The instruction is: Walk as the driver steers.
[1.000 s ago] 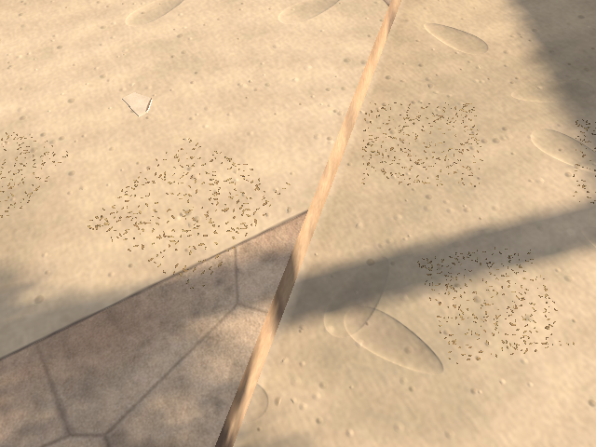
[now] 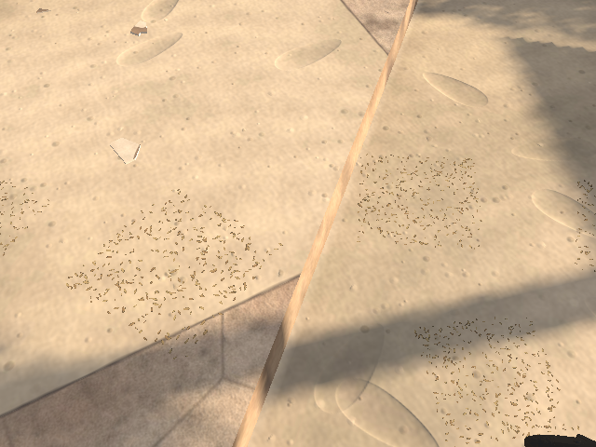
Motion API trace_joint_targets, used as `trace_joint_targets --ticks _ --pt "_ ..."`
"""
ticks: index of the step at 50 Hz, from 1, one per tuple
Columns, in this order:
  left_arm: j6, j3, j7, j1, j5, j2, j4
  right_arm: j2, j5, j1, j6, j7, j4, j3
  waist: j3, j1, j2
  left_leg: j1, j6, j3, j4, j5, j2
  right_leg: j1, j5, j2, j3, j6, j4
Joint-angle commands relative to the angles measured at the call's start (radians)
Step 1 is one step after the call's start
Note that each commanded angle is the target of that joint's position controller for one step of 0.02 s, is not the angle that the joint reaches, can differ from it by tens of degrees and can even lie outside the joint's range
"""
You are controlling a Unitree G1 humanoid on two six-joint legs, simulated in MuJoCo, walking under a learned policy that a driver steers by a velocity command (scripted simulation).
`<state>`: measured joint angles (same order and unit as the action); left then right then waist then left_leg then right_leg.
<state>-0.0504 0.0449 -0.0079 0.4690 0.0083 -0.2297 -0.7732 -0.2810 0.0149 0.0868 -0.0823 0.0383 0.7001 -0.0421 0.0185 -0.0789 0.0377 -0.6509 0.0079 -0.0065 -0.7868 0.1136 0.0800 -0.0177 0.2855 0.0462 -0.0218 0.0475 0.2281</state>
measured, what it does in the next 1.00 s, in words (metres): walks ahead: left foot, then right foot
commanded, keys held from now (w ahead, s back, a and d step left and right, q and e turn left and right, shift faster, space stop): w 1.00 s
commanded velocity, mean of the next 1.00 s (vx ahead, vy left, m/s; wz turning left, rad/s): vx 0.49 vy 0.00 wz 0.00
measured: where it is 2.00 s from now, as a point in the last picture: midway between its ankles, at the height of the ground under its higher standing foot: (349, 264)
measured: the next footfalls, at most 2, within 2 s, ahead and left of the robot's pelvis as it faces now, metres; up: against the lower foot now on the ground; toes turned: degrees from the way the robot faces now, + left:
left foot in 0.16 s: +0.27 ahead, +0.14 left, +0.00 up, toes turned +1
right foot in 0.74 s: +0.55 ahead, -0.13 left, +0.00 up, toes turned -2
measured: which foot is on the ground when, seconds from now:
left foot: up 0.00-0.14, down 0.16-0.76, up 0.78-1.00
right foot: down 0.00-0.16, up 0.18-0.72, down 0.74-1.00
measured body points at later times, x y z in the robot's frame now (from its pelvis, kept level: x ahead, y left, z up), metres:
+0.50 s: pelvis +0.25 +0.05 +0.01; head +0.27 +0.06 +0.46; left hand +0.43 +0.31 -0.09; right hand +0.27 -0.23 -0.11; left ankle +0.23 +0.14 -0.74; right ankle +0.41 -0.14 -0.67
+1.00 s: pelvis +0.52 -0.04 +0.00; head +0.53 -0.05 +0.45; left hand +0.57 +0.22 -0.12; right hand +0.65 -0.31 -0.11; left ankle +0.56 +0.10 -0.62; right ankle +0.51 -0.13 -0.74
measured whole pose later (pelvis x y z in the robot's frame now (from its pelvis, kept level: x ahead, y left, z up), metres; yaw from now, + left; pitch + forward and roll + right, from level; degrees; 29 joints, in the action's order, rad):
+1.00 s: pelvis +0.52 -0.04 +0.00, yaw +0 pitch +1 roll -1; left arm -0.08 0.05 0.02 0.37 -0.01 -0.24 -0.79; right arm -0.29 0.01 0.20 -0.05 -0.01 0.79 -0.06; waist 0.01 -0.03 0.05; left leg -0.72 0.02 0.02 -1.29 0.28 0.11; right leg 0.14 0.17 0.07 0.05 0.07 0.29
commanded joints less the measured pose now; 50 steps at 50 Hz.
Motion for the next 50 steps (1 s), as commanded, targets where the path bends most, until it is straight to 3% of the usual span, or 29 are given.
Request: trace_joint_targets --ticks 1,4,6,7,8,9,10,11,12,13,14,17,20,25,29,32,34,35,36,37,38,39,40,41,42,43,45,47,50 --pt "-0.014 0.049 -0.007 0.006 0.005 -0.192 0.039 -0.039 0.007 -0.162 -0.018 0.01 -0.104 0.003 0.073 -0.008 -0.138 0.061 0.007 -0.031 0.168 -0.114 -0.042 0.092 -0.313 -0.226 -0.115 0.145 -0.09" --pt "-0.016 0.056 -0.004 -0.011 0.015 -0.202 0.02 -0.085 0.011 -0.148 -0.02 0.011 -0.109 -0.015 0.072 0.03 -0.144 0.105 -0.041 -0.007 0.239 -0.094 -0.05 0.012 -0.425 -0.273 -0.118 0.116 -0.043" --pt "-0.009 0.064 -0.007 -0.034 0.011 -0.22 0.019 -0.127 0.002 -0.028 -0.016 0.0 -0.078 -0.04 -0.024 0.098 -0.156 0.281 -0.083 -0.044 0.257 -0.05 -0.103 -0.026 -0.751 -0.248 -0.079 0.084 0.128" --pt "-0.003 0.058 -0.01 -0.041 0.005 -0.208 0.023 -0.157 0.001 0.114 -0.011 -0.01 -0.038 -0.059 -0.116 0.168 -0.147 0.473 -0.111 -0.06 0.263 -0.059 -0.116 0.024 -0.826 -0.207 -0.045 0.057 0.304" --pt "-0.001 0.041 -0.016 -0.04 -0.018 -0.168 0.05 -0.208 -0.009 0.3 -0.006 -0.022 -0.006 -0.074 -0.255 0.233 -0.065 0.785 -0.165 0.118 0.217 -0.1 0.044 0.234 -0.553 -0.154 -0.02 0.018 0.609" --pt "-0.014 0.003 -0.009 0.115 -0.001 -0.026 0.056 -0.285 -0.026 0.369 -0.008 -0.011 0.027 -0.085 -0.399 0.147 0.247 1.047 -0.332 0.657 0.367 0.184 0.302 0.57 0.229 0.033 -0.05 -0.045 0.987" --pt "-0.03 0.02 -0.004 0.068 0.023 -0.118 0.035 -0.193 -0.011 0.35 -0.012 -0.007 0.026 -0.066 -0.357 0.186 0.173 0.994 -0.319 0.798 0.501 0.398 0.292 0.685 0.276 0.003 -0.162 -0.04 1.114" --pt "-0.037 0.036 0.002 -0.038 0.044 -0.17 0.067 -0.156 -0.006 0.266 -0.01 -0.01 0.021 -0.054 -0.18 0.171 0.121 0.849 -0.281 0.644 0.52 0.418 0.271 0.762 0.194 -0.049 -0.12 -0.033 1.14" --pt "-0.042 0.032 0.0 -0.105 0.033 -0.173 0.086 -0.132 -0.014 0.197 -0.006 -0.009 0.01 -0.047 -0.103 0.145 0.018 0.704 -0.25 0.535 0.529 0.317 0.24 0.731 0.098 -0.099 -0.092 -0.031 1.107" --pt "-0.041 0.036 -0.003 -0.14 0.012 -0.168 0.095 -0.116 -0.027 0.151 -0.007 -0.007 0.006 -0.042 -0.053 0.115 -0.005 0.578 -0.238 0.451 0.549 0.208 0.202 0.692 0.036 -0.131 -0.085 -0.034 1.052" --pt "-0.033 0.04 -0.003 -0.121 0.008 -0.161 0.092 -0.097 -0.039 0.127 -0.012 -0.007 0.005 -0.036 -0.044 0.079 0.023 0.502 -0.231 0.387 0.575 0.14 0.169 0.631 -0.007 -0.158 -0.093 -0.035 1.024" --pt "-0.007 0.035 -0.009 -0.091 0.005 -0.124 0.081 -0.094 -0.024 0.133 -0.027 -0.01 0.032 -0.037 -0.019 0.048 0.048 0.416 -0.251 0.28 0.633 0.067 0.138 0.603 -0.043 -0.178 -0.075 -0.058 0.936" --pt "0.002 0.032 -0.01 -0.184 -0.007 -0.11 0.117 -0.134 -0.027 0.183 -0.026 -0.021 0.06 -0.045 0.023 0.071 0.015 0.442 -0.262 0.235 0.658 -0.025 0.151 0.711 -0.162 -0.192 -0.071 -0.077 0.807" --pt "-0.012 0.022 0.006 -0.343 -0.002 -0.084 0.159 -0.154 -0.011 0.274 -0.008 -0.037 0.094 -0.046 0.038 0.141 0.018 0.528 -0.211 0.125 0.652 -0.085 0.121 0.714 -0.387 -0.167 -0.028 -0.082 0.522" --pt "-0.019 0.017 0.031 -0.449 0.013 -0.075 0.204 -0.164 -0.005 0.333 0.009 -0.042 0.124 -0.048 0.077 0.181 0.03 0.6 -0.202 0.109 0.632 -0.078 0.155 0.707 -0.396 -0.144 -0.01 -0.071 0.392" --pt "-0.024 0.021 0.05 -0.478 0.014 -0.083 0.234 -0.176 0.004 0.337 0.022 -0.046 0.134 -0.055 0.084 0.174 0.05 0.662 -0.184 0.113 0.589 -0.138 0.189 0.673 -0.311 -0.123 -0.003 -0.038 0.325" --pt "-0.027 0.03 0.055 -0.444 0.009 -0.101 0.237 -0.193 0.012 0.326 0.03 -0.049 0.136 -0.064 0.058 0.144 0.069 0.699 -0.165 0.115 0.527 -0.272 0.202 0.598 -0.224 -0.1 0.012 -0.006 0.286" --pt "-0.028 0.042 0.051 -0.384 0.003 -0.123 0.226 -0.203 0.015 0.313 0.033 -0.051 0.135 -0.068 0.015 0.106 0.077 0.712 -0.153 0.102 0.448 -0.433 0.191 0.505 -0.196 -0.073 0.034 0.015 0.266" --pt "-0.029 0.063 0.043 -0.25 -0.003 -0.158 0.189 -0.192 0.015 0.301 0.037 -0.053 0.132 -0.063 -0.074 0.034 0.062 0.691 -0.132 0.062 0.287 -0.575 0.147 0.321 -0.225 -0.042 0.067 0.045 0.229" --pt "-0.031 0.08 0.033 -0.088 -0.005 -0.205 0.151 -0.146 0.002 0.304 0.033 -0.055 0.117 -0.046 -0.212 -0.036 0.023 0.517 -0.094 0.02 0.042 -0.433 0.09 0.011 -0.291 -0.123 -0.007 0.08 0.276" --pt "-0.033 0.103 0.03 0.005 -0.02 -0.325 0.131 -0.026 -0.016 0.416 0.012 -0.047 0.087 -0.005 -0.366 -0.003 -0.266 0.089 -0.018 -0.018 -0.364 0.1 -0.079 -0.401 -0.254 -0.386 -0.439 0.233 0.265" --pt "-0.03 0.086 0.034 0.066 -0.018 -0.254 0.112 -0.055 0.002 0.424 -0.011 -0.039 0.123 -0.009 -0.462 -0.036 -0.31 -0.029 -0.006 0.123 -0.555 0.475 -0.121 -0.425 -0.17 -0.439 -0.68 0.277 0.122" --pt "-0.03 0.066 0.035 0.003 -0.019 -0.202 0.111 -0.131 0.031 0.336 -0.02 -0.034 0.103 -0.033 -0.299 -0.034 -0.22 -0.128 -0.016 0.127 -0.648 0.432 -0.067 -0.316 -0.149 -0.403 -0.538 0.233 0.115" --pt "-0.028 0.055 0.033 -0.077 -0.011 -0.174 0.118 -0.13 0.027 0.247 -0.025 -0.036 0.077 -0.03 -0.19 -0.01 -0.143 -0.136 -0.022 0.083 -0.627 0.347 -0.016 -0.165 -0.212 -0.364 -0.402 0.207 0.104" --pt "-0.027 0.043 0.035 -0.152 -0.01 -0.147 0.124 -0.12 0.007 0.201 -0.022 -0.038 0.065 -0.03 -0.112 0.028 -0.09 -0.102 -0.019 0.066 -0.558 0.27 0.018 -0.021 -0.27 -0.318 -0.319 0.193 0.069" --pt "-0.032 0.035 0.037 -0.195 -0.015 -0.123 0.127 -0.111 -0.001 0.207 -0.01 -0.039 0.065 -0.034 -0.076 0.066 -0.107 -0.041 -0.019 0.073 -0.507 0.221 0.049 0.077 -0.301 -0.285 -0.266 0.182 0.027" --pt "-0.045 0.036 0.037 -0.216 -0.014 -0.122 0.112 -0.073 0.0 0.253 0.014 -0.039 0.08 -0.03 -0.057 0.102 -0.132 0.029 -0.008 0.062 -0.49 0.176 0.054 0.169 -0.338 -0.263 -0.213 0.193 -0.038" --pt "-0.053 0.037 0.034 -0.193 -0.014 -0.133 0.078 -0.059 -0.002 0.27 0.032 -0.046 0.082 -0.03 -0.033 0.12 -0.123 -0.002 0.009 0.053 -0.547 0.171 0.046 0.202 -0.399 -0.268 -0.169 0.216 -0.066" --pt "-0.042 0.029 0.02 -0.134 -0.013 -0.118 0.029 -0.047 -0.008 0.188 0.039 -0.049 0.056 -0.028 0.015 0.102 -0.109 -0.187 0.022 0.058 -0.604 0.131 0.058 0.135 -0.378 -0.285 -0.16 0.225 -0.082"
Over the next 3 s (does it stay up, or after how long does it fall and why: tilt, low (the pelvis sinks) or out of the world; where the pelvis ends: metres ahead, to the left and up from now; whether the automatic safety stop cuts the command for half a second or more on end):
stays up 1.58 0.05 0.12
